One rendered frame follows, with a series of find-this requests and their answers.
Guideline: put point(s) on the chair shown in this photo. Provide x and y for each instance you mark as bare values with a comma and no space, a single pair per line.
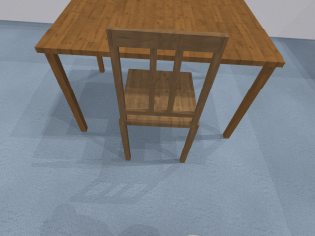
159,98

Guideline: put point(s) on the table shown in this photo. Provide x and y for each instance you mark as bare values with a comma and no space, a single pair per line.
81,30

